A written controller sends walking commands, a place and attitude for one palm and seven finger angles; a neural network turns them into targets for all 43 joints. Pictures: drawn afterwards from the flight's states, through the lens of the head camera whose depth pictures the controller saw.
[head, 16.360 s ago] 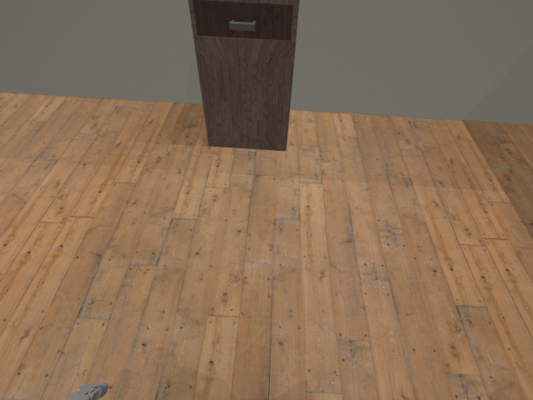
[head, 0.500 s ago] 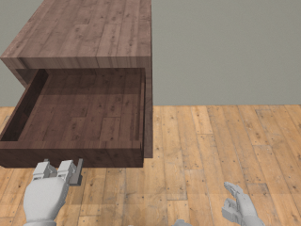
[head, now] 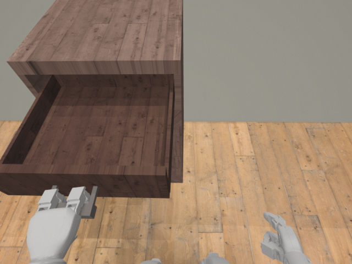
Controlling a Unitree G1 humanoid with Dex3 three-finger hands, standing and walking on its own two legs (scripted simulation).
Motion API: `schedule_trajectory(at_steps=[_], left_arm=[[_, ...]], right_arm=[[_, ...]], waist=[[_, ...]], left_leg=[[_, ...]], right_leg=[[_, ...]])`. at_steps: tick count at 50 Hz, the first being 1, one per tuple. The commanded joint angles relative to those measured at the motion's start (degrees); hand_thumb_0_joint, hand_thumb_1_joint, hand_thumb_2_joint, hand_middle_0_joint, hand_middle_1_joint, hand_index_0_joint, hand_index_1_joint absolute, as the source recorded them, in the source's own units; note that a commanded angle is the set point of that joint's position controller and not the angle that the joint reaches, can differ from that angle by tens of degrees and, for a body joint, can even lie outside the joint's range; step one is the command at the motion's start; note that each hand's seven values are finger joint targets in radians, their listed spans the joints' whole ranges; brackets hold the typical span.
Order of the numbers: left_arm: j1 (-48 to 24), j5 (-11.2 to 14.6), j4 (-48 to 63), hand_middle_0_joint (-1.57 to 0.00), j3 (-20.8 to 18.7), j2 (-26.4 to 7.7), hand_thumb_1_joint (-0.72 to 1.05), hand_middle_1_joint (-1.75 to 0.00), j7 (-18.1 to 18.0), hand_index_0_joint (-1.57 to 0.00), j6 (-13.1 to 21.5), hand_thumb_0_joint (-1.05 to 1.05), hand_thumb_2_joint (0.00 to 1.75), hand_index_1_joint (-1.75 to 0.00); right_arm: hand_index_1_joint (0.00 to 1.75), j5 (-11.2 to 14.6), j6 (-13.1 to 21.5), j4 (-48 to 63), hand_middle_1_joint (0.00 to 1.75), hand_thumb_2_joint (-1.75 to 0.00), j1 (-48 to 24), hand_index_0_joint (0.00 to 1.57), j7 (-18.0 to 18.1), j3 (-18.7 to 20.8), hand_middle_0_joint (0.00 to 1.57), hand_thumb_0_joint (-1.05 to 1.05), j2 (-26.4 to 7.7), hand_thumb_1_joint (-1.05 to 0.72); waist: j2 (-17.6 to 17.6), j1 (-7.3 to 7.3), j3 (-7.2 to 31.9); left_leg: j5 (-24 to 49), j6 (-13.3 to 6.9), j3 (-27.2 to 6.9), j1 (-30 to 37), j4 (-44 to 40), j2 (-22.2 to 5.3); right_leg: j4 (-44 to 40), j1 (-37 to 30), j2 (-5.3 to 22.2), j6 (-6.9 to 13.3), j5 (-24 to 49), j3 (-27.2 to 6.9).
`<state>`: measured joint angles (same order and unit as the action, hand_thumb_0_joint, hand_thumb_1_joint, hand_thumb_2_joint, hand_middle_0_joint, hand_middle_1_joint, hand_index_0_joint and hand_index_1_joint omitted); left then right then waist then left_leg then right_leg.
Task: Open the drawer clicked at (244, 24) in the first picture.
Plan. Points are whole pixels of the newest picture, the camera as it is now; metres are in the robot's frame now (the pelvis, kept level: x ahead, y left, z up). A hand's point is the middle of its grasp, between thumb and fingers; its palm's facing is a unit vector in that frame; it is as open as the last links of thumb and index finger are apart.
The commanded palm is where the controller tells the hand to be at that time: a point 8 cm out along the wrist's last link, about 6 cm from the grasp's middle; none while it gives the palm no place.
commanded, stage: open the thumb to release the handle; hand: left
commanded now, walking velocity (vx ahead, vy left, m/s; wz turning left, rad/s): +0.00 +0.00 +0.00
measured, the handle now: (71, 200) +0.24 +0.26 +0.01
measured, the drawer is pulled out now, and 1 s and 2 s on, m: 0.30 0.30 0.30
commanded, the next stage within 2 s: lift the hand off the handle in 0.38 s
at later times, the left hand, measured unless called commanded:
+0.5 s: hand (70, 230) +0.19 +0.25 -0.01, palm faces +0.00 -0.05 -1.00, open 13.3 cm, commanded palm +0.16 +0.25 +0.04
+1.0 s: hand (67, 222) +0.20 +0.25 +0.01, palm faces +0.01 -0.05 -1.00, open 13.6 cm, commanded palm +0.18 +0.25 +0.07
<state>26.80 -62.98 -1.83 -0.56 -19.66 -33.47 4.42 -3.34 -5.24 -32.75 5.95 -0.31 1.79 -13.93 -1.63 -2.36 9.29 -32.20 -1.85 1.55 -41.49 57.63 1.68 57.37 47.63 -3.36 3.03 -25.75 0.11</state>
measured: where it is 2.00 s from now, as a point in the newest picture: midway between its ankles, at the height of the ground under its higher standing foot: outside the picture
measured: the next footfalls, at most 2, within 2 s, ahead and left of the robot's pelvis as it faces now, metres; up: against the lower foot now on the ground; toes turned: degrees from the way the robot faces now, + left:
none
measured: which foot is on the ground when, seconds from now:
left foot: down 0.00-1.00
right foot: down 0.00-1.00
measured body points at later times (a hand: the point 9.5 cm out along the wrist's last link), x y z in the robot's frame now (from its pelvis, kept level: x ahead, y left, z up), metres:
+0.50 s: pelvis -0.01 -0.01 +0.01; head +0.04 -0.03 +0.45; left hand +0.18 +0.25 +0.04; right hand +0.20 -0.24 -0.10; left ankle -0.04 +0.10 -0.67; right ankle +0.02 -0.09 -0.67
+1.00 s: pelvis -0.01 -0.01 +0.01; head +0.03 -0.03 +0.46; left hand +0.19 +0.25 +0.06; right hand +0.19 -0.23 -0.10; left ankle -0.04 +0.10 -0.67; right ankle +0.02 -0.09 -0.67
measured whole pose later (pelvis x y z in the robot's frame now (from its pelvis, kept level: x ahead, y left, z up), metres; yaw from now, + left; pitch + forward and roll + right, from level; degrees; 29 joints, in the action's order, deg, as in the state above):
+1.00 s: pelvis -0.01 -0.01 +0.01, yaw +1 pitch +12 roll +1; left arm 18.3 -60.7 -5.8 1.1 -20.4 -27.7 0.8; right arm -1.8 -4.9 -34.5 6.6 2.8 0.6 -13.0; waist -2.4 -2.9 7.3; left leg -28.4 -1.2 0.3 -36.0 52.3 2.0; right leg 52.2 41.8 -2.9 3.6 -22.6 1.0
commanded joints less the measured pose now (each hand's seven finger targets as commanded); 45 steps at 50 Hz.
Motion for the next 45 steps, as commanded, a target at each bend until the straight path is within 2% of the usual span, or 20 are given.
schedule_trajectory(at_steps=[1,2,4,8,10,11,14,22,23,24,26,28,30,32,33,34,37,39,43,45], left_arm=[[-2.4,0.69,8.55,-0.36,-6.88,-8.88,0.41,-1.3,-3.11,-0.36,-2.97,0.0,0.69,-1.3],[-2.53,0.87,8.59,-0.36,-6.73,-9.13,0.34,-1.29,-2.88,-0.36,-3.64,0.0,0.66,-1.29],[-3.66,0.77,7.25,-0.35,-5.06,-8.37,0.2,-1.27,-2.02,-0.35,-4.63,0.0,0.6,-1.27],[-4.53,1.18,7.27,-0.33,-4.14,-8.53,-0.08,-1.24,-0.29,-0.33,-5.2,0.0,0.48,-1.24],[-4.83,1.39,5.74,-0.32,-3.93,-8.43,-0.22,-1.23,0.66,-0.32,-4.8,0.0,0.42,-1.23],[-4.27,1.45,5.66,-0.32,-5.47,-9.67,-0.29,-1.22,0.9,-0.32,-4.17,0.0,0.39,-1.22],[-3.14,1.23,5.76,-0.3,-4.4,-8.51,-0.5,-1.2,1.28,-0.3,-2.76,0.0,0.3,-1.2],[-5.68,0.47,6.31,-0.3,-5.97,-9.1,-0.5,-1.2,-0.07,-0.3,-0.89,0.0,0.3,-1.2],[-6.55,0.21,6.15,-0.3,-5.29,-8.69,-0.5,-1.2,-0.3,-0.3,-1.15,0.0,0.3,-1.2],[-7.64,0.15,4.26,-0.3,-2.44,-5.94,-0.5,-1.2,-0.12,-0.3,-1.43,0.0,0.3,-1.2],[-8.25,0.19,4.39,-0.3,-4.95,-8.72,-0.5,-1.2,-0.36,-0.3,-1.66,0.0,0.3,-1.2],[-10.18,-0.11,5.22,-0.3,-5.27,-9.45,-0.5,-1.2,-0.6,-0.3,-2.0,0.0,0.3,-1.2],[-10.01,-0.02,5.28,-0.3,-3.99,-8.49,-0.5,-1.2,-0.42,-0.3,-2.47,0.0,0.3,-1.2],[-12.49,0.45,4.49,-0.3,-3.6,-8.3,-0.5,-1.2,-0.15,-0.3,-3.2,0.0,0.3,-1.2],[-12.28,0.3,4.31,-0.3,-3.97,-8.89,-0.5,-1.2,-0.02,-0.3,-3.28,0.0,0.3,-1.2],[-13.41,0.31,3.91,-0.3,-3.43,-8.66,-0.5,-1.2,0.2,-0.3,-3.31,0.0,0.3,-1.2],[-12.58,0.55,4.36,-0.3,-3.23,-8.36,-0.5,-1.2,0.53,-0.3,-3.28,0.0,0.3,-1.2],[-12.83,0.64,2.53,-0.3,-3.2,-8.43,-0.5,-1.2,0.87,-0.3,-3.46,0.0,0.3,-1.2],[-15.29,1.28,7.74,-0.3,-5.31,-11.48,-0.5,-1.2,1.24,-0.3,-3.45,0.0,0.3,-1.2],[-13.9,2.21,7.7,-0.3,-5.85,-11.67,-0.5,-1.2,1.78,-0.3,-3.49,0.0,0.3,-1.2]], right_arm=[[0.3,0.32,2.28,8.29,0.3,-0.9,-4.91,0.2,1.21,2.33,0.2,0.0,-5.95,-0.9],[0.3,0.55,2.11,8.6,0.3,-0.9,-5.38,0.2,1.38,1.94,0.2,0.0,-6.05,-0.9],[0.3,0.88,2.07,8.26,0.3,-0.9,-5.25,0.2,1.68,1.82,0.2,0.0,-5.84,-0.9],[0.3,1.07,2.25,8.47,0.3,-0.9,-5.87,0.2,2.24,1.06,0.2,0.0,-5.65,-0.9],[0.3,1.13,2.54,8.21,0.3,-0.9,-5.81,0.2,2.43,0.93,0.2,0.0,-5.57,-0.9],[0.3,1.18,2.68,8.26,0.3,-0.9,-5.83,0.2,2.59,0.96,0.2,0.0,-5.38,-0.9],[0.3,0.97,3.03,8.37,0.3,-0.9,-5.78,0.2,2.3,0.94,0.2,0.0,-5.12,-0.9],[0.3,0.38,3.19,8.52,0.3,-0.9,-5.89,0.2,1.83,1.51,0.2,0.0,-5.43,-0.9],[0.3,0.31,3.11,8.4,0.3,-0.9,-5.8,0.2,1.78,1.53,0.2,0.0,-5.5,-0.9],[0.3,0.25,3.27,7.83,0.3,-0.9,-5.44,0.2,1.67,1.77,0.2,0.0,-5.38,-0.9],[0.3,0.52,3.25,7.81,0.3,-0.9,-5.47,0.2,1.98,1.85,0.2,0.0,-5.59,-0.9],[0.3,0.39,3.19,7.7,0.3,-0.9,-5.36,0.2,2.29,1.89,0.2,0.0,-5.69,-0.9],[0.3,0.62,3.2,7.71,0.3,-0.9,-5.43,0.2,2.38,1.89,0.2,0.0,-5.63,-0.9],[0.3,0.67,3.03,7.21,0.3,-0.9,-5.15,0.2,2.62,1.76,0.2,0.0,-5.83,-0.9],[0.3,0.79,3.06,7.39,0.3,-0.9,-5.39,0.2,2.81,1.71,0.2,0.0,-5.74,-0.9],[0.3,0.79,3.04,7.06,0.3,-0.9,-5.36,0.2,2.89,1.68,0.2,0.0,-5.69,-0.9],[0.3,0.79,3.18,7.33,0.3,-0.9,-5.24,0.2,2.97,1.61,0.2,0.0,-5.61,-0.9],[0.3,1.07,3.13,7.05,0.3,-0.9,-5.24,0.2,3.08,1.52,0.2,0.0,-5.49,-0.9],[0.3,0.93,2.93,7.75,0.3,-0.9,-5.65,0.2,3.71,1.27,0.2,0.0,-5.44,-0.9],[0.3,1.21,3.03,7.61,0.3,-0.9,-5.52,0.2,3.9,1.23,0.2,0.0,-5.29,-0.9]], waist=[[0.66,-1.06,14.68],[-0.33,-1.17,15.04],[1.69,-0.9,12.95],[1.52,-1.16,12.54],[2.58,-0.75,9.3],[2.88,-1.52,9.97],[0.7,-1.61,9.07],[0.24,-1.39,10.62],[0.04,-1.15,10.69],[1.32,-0.13,9.58],[1.74,-0.87,11.27],[0.81,-1.03,13.21],[-0.3,-0.94,12.82],[2.37,0.27,12.6],[1.54,-0.35,11.91],[1.72,-0.05,11.44],[1.07,-0.36,12.99],[2.07,-0.14,10.73],[0.58,-0.77,13.55],[1.04,-0.8,12.44]], left_leg=[[24.21,1.14,-2.64,6.85,-6.95,0.7],[24.57,1.03,-2.6,7.02,-7.23,0.8],[23.08,0.99,-2.51,6.76,-8.19,0.75],[21.8,0.61,-2.25,7.23,-9.6,0.86],[19.33,0.45,-2.09,5.9,-10.29,0.94],[18.61,0.4,-2.04,5.37,-10.57,1.05],[18.68,0.42,-2.02,6.22,-10.7,1.11],[17.97,0.37,-2.24,5.17,-8.98,1.25],[17.78,0.44,-2.27,5.39,-8.8,1.28],[17.18,0.42,-2.25,4.68,-8.28,1.12],[17.16,0.36,-2.28,4.04,-8.12,1.28],[18.07,0.46,-2.16,4.66,-8.0,1.34],[18.39,0.56,-2.17,5.1,-8.17,1.4],[18.45,0.31,-2.32,5.05,-8.01,1.1],[17.76,0.37,-2.28,4.73,-8.37,1.22],[17.47,0.33,-2.32,4.92,-8.59,1.12],[18.86,0.34,-2.21,5.97,-8.77,1.1],[17.5,0.31,-2.23,5.02,-9.13,1.1],[17.75,0.04,-1.99,7.27,-10.48,1.39],[17.92,0.03,-1.94,7.61,-11.45,1.34]], right_leg=[[-7.21,-14.14,1.28,0.4,21.91,-2.49],[-7.32,-14.86,1.36,0.5,22.42,-2.41],[-8.52,-15.4,1.4,0.25,21.3,-2.35],[-9.95,-17.27,1.62,0.18,20.36,-2.65],[-11.31,-17.15,1.77,0.0,18.77,-3.05],[-11.45,-18.37,1.8,0.03,18.09,-3.42],[-11.6,-17.21,1.78,0.34,17.21,-3.35],[-10.22,-14.78,1.66,0.56,15.52,-3.42],[-10.03,-13.88,1.67,0.51,15.02,-3.4],[-9.9,-12.65,1.74,0.3,14.85,-2.89],[-9.66,-14.16,1.72,0.28,15.43,-3.31],[-9.16,-14.63,1.9,0.29,16.75,-3.55],[-9.33,-14.54,1.83,0.34,16.77,-3.38],[-9.58,-14.3,1.82,0.1,17.2,-2.8],[-9.78,-14.46,1.85,0.09,16.3,-3.02],[-10.08,-14.16,1.9,0.07,15.72,-2.74],[-10.06,-15.18,1.89,0.17,17.16,-2.6],[-10.78,-14.84,1.85,0.01,15.82,-2.74],[-12.28,-18.4,2.24,-0.05,16.05,-3.68],[-13.28,-19.63,2.31,-0.2,16.56,-3.46]])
